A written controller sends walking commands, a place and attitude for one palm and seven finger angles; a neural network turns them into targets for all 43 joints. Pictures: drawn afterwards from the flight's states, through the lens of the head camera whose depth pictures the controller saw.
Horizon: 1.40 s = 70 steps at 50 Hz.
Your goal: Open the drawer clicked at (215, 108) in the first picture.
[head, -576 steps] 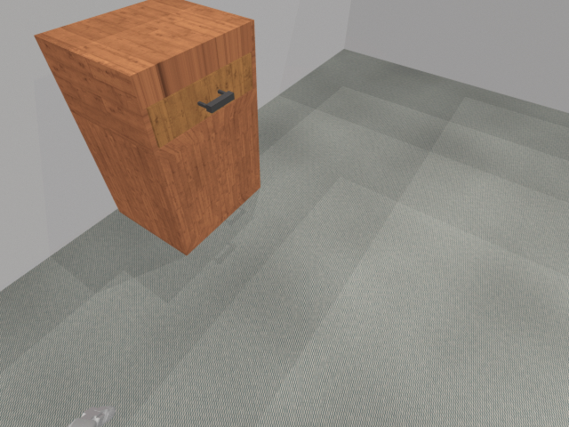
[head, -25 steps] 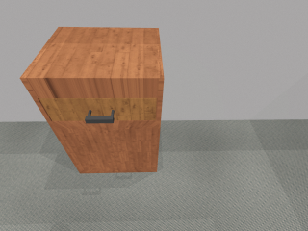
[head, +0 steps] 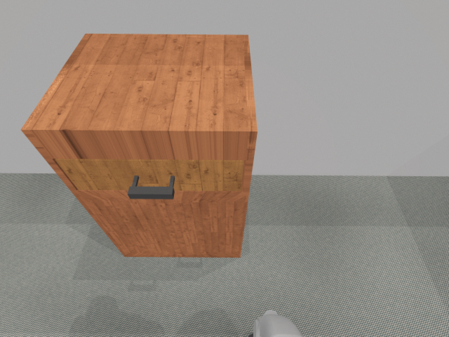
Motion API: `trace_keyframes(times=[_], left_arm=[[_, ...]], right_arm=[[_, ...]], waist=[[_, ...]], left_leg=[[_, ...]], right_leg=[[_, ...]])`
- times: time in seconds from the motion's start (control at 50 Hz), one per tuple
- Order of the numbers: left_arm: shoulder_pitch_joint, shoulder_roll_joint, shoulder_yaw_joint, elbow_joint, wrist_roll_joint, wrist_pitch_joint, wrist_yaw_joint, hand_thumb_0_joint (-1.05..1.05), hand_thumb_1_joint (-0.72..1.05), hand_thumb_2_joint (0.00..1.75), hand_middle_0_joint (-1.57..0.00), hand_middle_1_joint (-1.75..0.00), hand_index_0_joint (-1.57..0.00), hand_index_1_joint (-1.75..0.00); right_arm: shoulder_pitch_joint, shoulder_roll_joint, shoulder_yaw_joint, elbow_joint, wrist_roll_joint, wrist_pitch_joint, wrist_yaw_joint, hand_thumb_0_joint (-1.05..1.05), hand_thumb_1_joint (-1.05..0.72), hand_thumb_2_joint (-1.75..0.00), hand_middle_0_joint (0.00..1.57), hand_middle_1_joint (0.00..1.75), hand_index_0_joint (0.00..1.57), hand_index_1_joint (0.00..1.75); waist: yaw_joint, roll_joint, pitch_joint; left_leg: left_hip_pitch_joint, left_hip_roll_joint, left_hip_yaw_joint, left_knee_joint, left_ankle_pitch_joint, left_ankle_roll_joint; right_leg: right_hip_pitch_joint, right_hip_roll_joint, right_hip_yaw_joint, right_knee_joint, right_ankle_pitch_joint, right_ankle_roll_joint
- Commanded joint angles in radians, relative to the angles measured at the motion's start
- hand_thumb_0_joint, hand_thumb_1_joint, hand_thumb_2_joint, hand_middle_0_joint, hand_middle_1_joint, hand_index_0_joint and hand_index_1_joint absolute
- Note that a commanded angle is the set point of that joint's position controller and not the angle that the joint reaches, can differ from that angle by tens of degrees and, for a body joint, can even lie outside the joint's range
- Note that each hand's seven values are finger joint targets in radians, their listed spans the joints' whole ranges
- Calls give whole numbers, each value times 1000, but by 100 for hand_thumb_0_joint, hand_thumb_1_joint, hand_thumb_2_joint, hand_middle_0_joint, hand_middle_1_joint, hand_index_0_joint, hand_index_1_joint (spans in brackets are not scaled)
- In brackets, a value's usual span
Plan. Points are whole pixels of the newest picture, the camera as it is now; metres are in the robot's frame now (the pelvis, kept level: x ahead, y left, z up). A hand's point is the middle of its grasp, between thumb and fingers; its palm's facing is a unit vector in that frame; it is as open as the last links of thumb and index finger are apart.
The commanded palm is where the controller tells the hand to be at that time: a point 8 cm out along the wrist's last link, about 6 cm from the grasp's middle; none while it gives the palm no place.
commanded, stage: come to a stop and stand still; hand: left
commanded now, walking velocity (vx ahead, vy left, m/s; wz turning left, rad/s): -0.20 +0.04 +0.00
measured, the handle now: (152, 186) +0.49 +0.21 -0.14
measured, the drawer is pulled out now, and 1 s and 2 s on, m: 0.00 0.00 0.00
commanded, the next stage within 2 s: look again from close up in 1.82 s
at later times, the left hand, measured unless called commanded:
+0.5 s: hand out of the picture +0.03 +0.17 -0.16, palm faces +0.11 -0.96 -0.27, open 7.4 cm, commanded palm none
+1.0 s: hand out of the picture -0.04 +0.09 -0.17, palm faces +0.09 -0.97 -0.21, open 7.3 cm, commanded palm none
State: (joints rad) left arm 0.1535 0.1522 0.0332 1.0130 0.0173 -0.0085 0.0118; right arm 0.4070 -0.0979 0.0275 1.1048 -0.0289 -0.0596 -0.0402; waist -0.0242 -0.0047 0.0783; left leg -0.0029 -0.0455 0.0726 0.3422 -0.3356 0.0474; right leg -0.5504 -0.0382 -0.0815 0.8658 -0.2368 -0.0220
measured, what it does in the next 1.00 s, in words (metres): steps on the spot: right foot, then left foot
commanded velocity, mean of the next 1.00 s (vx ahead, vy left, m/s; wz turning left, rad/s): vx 0.02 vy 0.08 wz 0.00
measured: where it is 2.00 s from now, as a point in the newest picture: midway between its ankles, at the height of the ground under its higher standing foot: outside the picture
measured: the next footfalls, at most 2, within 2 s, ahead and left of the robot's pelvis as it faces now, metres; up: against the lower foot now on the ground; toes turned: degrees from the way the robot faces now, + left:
right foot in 0.08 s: +0.14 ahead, -0.09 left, +0.00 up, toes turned -4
left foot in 0.56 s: -0.05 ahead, +0.08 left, +0.00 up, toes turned +6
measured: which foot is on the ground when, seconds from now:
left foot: down 0.00-0.08, up 0.10-0.54, down 0.56-0.90, up 0.92-1.00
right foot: up 0.00-0.06, down 0.08-0.56, up 0.58-0.88, down 0.90-1.00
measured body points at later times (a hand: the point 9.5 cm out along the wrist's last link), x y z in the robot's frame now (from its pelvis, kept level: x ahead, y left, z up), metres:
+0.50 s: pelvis -0.02 -0.04 +0.00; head -0.01 -0.05 +0.45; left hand +0.03 +0.22 -0.14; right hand +0.04 -0.27 -0.16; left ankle -0.07 +0.10 -0.71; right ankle +0.10 -0.09 -0.74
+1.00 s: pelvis -0.02 -0.08 +0.00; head -0.01 -0.11 +0.45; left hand -0.04 +0.14 -0.15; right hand -0.08 -0.28 -0.17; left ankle -0.07 +0.05 -0.71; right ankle -0.04 -0.15 -0.74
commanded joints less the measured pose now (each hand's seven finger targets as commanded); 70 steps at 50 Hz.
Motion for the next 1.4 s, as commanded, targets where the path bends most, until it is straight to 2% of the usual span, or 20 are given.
trace_keyframes(times=[0.0,0.04,0.08,0.1,0.2,0.4,0.5,0.52,0.54,0.56,0.62,0.7,0.78,0.84,0.88,0.9,1.02,1.2,1.28,1.38], left_arm=[[158,66,13,-20,1,-17,15,0,90,90,-20,-30,-20,-30],[257,139,30,-6,8,-32,26,0,90,90,-20,-30,-20,-30],[309,222,48,-6,2,-35,34,0,90,90,-20,-30,-20,-30],[258,204,43,-24,-1,-35,38,0,90,90,-20,-30,-20,-30],[53,154,40,-101,3,-6,43,0,90,90,-20,-30,-20,-30],[71,221,68,-118,23,22,27,0,90,90,-20,-30,-20,-30],[57,192,63,-85,11,37,23,0,90,90,-20,-30,-20,-30],[64,145,47,-80,3,41,19,0,90,90,-20,-30,-20,-30],[91,65,30,-82,-10,44,13,0,90,90,-20,-30,-20,-30],[92,66,26,-90,-9,41,9,0,90,90,-20,-30,-20,-30],[139,66,39,-47,11,39,-13,0,90,90,-20,-30,-20,-30],[119,52,31,-46,13,18,-15,0,90,90,-20,-30,-20,-30],[54,24,14,-72,6,-1,-13,0,90,90,-20,-30,-20,-30],[232,2,11,5,2,-29,-6,0,90,90,-20,-30,-20,-30],[379,138,34,63,2,-43,14,0,90,90,-20,-30,-20,-30],[399,162,30,61,-4,-38,12,0,90,90,-20,-30,-20,-30],[241,82,9,42,-2,-39,28,0,90,90,-20,-30,-20,-30],[224,78,13,56,2,-23,20,0,90,90,-20,-30,-20,-30],[279,1,-4,72,0,-12,24,0,90,90,-20,-30,-20,-30],[251,29,-13,99,-3,-13,18,0,90,90,-20,-30,-20,-30]], right_arm=[[21,-197,-54,-33,14,7,-11,0,-90,-90,20,30,20,30],[35,-177,-66,-42,26,16,-5,0,-90,-90,20,30,20,30],[128,-117,-78,-48,39,32,-5,0,-90,-90,20,30,20,30],[98,-105,-76,-55,38,48,-9,0,-90,-90,20,30,20,30],[12,-80,-82,-56,17,111,19,0,-90,-90,20,30,20,30],[-14,-119,-86,-114,7,111,45,0,-90,-90,20,30,20,30],[236,-104,-67,-27,6,87,32,0,-90,-90,20,30,20,30],[242,-124,-66,-28,-3,83,23,0,-90,-90,20,30,20,30],[170,-168,-71,-56,-13,79,16,0,-90,-90,20,30,20,30],[32,-179,-63,-119,-8,78,5,0,-90,-90,20,30,20,30],[-102,-158,-43,-129,-2,48,6,0,-90,-90,20,30,20,30],[34,-157,-39,-73,2,23,-1,0,-90,-90,20,30,20,30],[107,-168,-45,-36,-11,18,-2,0,-90,-90,20,30,20,30],[99,-160,-45,-18,0,28,2,0,-90,-90,20,30,20,30],[73,-76,-34,-51,21,21,8,0,-90,-90,20,30,20,30],[29,-94,-42,-74,16,27,8,0,-90,-90,20,30,20,30],[-10,-55,-49,-33,22,75,21,0,-90,-90,20,30,20,30],[-69,-62,-47,-60,20,57,17,0,-90,-90,20,30,20,30],[-98,-144,-53,-73,13,39,0,0,-90,-90,20,30,20,30],[-121,-116,-36,-58,18,43,-5,0,-90,-90,20,30,20,30]], waist=[[70,107,-53],[102,-6,-99],[79,-189,-251],[60,-207,-255],[-2,-68,-102],[28,-156,-119],[-54,-61,-128],[-49,67,-79],[-17,302,13],[20,253,114],[88,140,70],[29,89,83],[-18,109,44],[50,51,-62],[87,-258,-114],[89,-177,-103],[24,-87,19],[15,-85,-22],[53,70,2],[43,67,10]], left_leg=[[-58,252,-87,129,1011,67],[-138,182,-82,308,709,18],[-321,-30,-58,744,-316,-37],[-305,10,-161,808,-337,-33],[-342,39,-101,851,-137,-70],[-276,23,-8,472,-122,-55],[46,0,40,-31,-35,5],[2,81,-69,-159,-115,37],[-115,281,-338,-282,-282,97],[-302,389,-388,-312,-249,132],[-396,280,-239,-259,-131,118],[-199,267,-223,-198,-6,146],[-150,313,-236,-120,138,163],[-221,213,-122,93,176,76],[-527,48,18,364,-149,-25],[-521,63,-25,493,-271,-33],[-428,88,-45,567,-43,-63],[-148,64,-35,106,156,-58],[-175,215,-146,53,327,15],[-177,170,-118,28,278,-10]], right_leg=[[258,24,-2,-249,135,-17],[437,-52,58,-364,518,-34],[590,-409,407,-358,1249,-271],[503,-425,419,-409,1083,-308],[169,-269,223,-550,433,-187],[184,-235,299,-758,-306,-123],[101,-121,179,-706,-349,-10],[75,-45,105,-531,-336,24],[-18,54,6,-261,-215,47],[-32,35,46,-87,-158,10],[56,39,92,196,-38,-1],[-103,16,65,270,-60,5],[30,-12,32,-54,-229,5],[374,20,14,-447,-37,16],[669,-278,417,-527,290,-78],[588,-369,460,-566,436,-150],[332,-235,231,-584,528,-163],[265,-150,197,-537,191,-110],[273,-31,141,-495,1,-39],[327,-50,149,-517,107,-29]])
